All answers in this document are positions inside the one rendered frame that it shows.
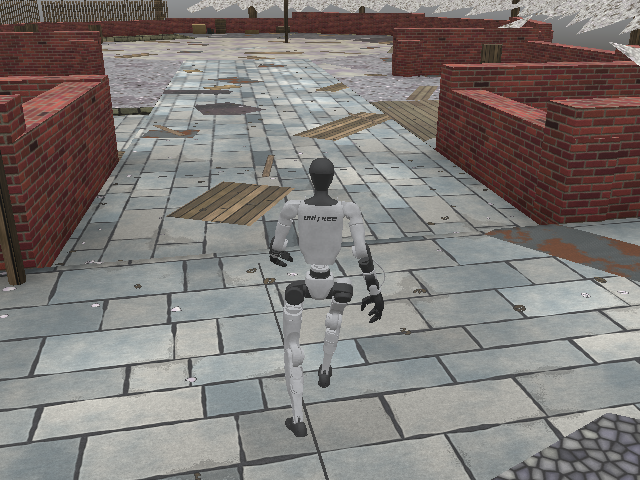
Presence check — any humanoid robot head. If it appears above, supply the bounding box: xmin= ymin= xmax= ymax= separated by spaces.
xmin=304 ymin=158 xmax=338 ymax=206

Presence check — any robot left hand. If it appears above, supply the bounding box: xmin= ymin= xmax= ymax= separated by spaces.
xmin=269 ymin=251 xmax=293 ymax=267

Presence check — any robot right hand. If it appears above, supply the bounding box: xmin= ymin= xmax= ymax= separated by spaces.
xmin=361 ymin=292 xmax=384 ymax=323

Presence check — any left robot upper arm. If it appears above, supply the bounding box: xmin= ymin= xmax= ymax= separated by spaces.
xmin=272 ymin=200 xmax=301 ymax=251

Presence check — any robot right forearm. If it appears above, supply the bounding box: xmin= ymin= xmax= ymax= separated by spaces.
xmin=358 ymin=243 xmax=381 ymax=295

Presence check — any right robot foot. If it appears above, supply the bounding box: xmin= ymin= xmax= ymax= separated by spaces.
xmin=318 ymin=364 xmax=332 ymax=388

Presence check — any right robot upper arm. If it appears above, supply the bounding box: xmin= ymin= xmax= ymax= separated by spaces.
xmin=342 ymin=201 xmax=368 ymax=259

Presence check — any robot left forearm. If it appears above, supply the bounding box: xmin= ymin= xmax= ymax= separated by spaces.
xmin=269 ymin=236 xmax=282 ymax=258

